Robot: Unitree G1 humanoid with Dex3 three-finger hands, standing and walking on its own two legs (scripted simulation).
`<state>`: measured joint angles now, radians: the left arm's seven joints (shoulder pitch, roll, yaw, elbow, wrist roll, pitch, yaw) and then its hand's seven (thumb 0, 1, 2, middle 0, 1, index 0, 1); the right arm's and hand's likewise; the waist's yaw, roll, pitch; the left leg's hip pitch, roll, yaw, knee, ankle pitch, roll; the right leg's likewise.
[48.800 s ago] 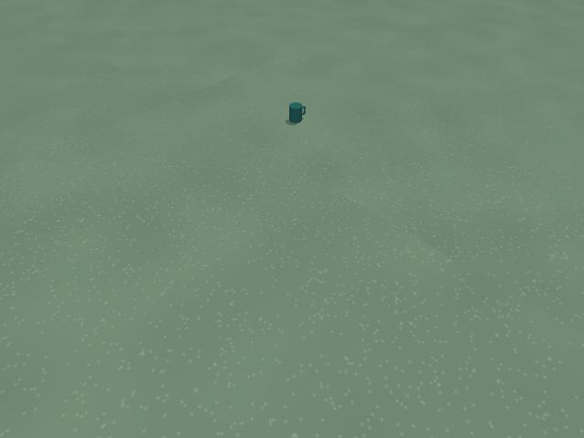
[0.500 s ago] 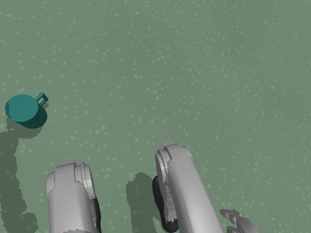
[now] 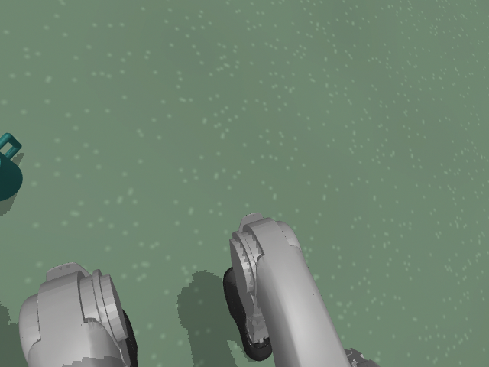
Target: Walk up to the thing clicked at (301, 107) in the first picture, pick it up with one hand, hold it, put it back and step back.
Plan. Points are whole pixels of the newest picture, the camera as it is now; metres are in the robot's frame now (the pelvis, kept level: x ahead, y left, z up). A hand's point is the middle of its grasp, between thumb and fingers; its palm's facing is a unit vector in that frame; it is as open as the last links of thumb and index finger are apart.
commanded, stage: home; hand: left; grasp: from above
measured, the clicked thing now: out of the picture +0.51 +0.32 -0.27
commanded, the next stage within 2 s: none
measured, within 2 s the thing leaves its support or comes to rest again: neither
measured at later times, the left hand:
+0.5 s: hand out of the picture +0.37 +0.32 +0.05, palm faces -0.21 -0.64 -0.74, open 8.1 cm
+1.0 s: hand out of the picture +0.26 +0.23 +0.25, palm faces +0.20 -0.94 -0.27, open 7.4 cm
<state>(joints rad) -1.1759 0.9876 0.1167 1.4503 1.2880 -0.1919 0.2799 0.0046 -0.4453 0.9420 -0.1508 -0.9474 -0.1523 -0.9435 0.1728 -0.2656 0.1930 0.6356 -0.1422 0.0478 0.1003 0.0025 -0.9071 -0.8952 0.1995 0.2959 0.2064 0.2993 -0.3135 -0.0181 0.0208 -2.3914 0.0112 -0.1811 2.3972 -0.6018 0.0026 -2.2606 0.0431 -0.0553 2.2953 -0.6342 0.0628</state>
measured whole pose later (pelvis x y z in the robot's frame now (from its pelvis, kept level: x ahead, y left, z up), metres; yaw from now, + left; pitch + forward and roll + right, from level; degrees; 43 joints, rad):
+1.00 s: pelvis +0.06 -0.01 +0.33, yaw +10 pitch +19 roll -4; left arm 0.18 0.27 0.08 0.13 -0.03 0.40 0.07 0.02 0.90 0.90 -0.21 -0.30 -0.21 -0.30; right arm 0.22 -0.20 0.05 0.56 0.04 -0.10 -0.12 0.01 -0.91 -0.90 0.20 0.30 0.21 0.30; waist -0.09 0.04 -0.17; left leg -1.09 0.05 -0.09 1.30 -0.53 -0.03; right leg -1.02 -0.01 -0.05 1.23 -0.54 0.03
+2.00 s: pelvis +0.10 +0.00 +0.39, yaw +12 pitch +10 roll -3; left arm 0.50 0.21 0.04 -0.13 -0.06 0.45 0.02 0.02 0.91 0.90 -0.20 -0.30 -0.20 -0.30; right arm 0.30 -0.21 0.03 0.55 0.00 -0.23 -0.18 0.02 -0.90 -0.90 0.20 0.30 0.21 0.30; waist -0.05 0.04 -0.15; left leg -0.71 0.04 -0.06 1.01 -0.48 -0.02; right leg -0.63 -0.01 -0.04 0.95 -0.49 0.03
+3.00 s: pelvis +0.09 +0.00 +0.39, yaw +12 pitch +10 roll -3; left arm 0.50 0.22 0.03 -0.13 -0.06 0.45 0.02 0.02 0.91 0.90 -0.20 -0.30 -0.20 -0.30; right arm 0.29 -0.21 0.03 0.54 0.00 -0.23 -0.18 0.02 -0.90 -0.90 0.20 0.30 0.21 0.30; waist -0.04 0.04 -0.16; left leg -0.72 0.04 -0.07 1.02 -0.48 -0.02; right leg -0.64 -0.01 -0.04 0.96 -0.49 0.03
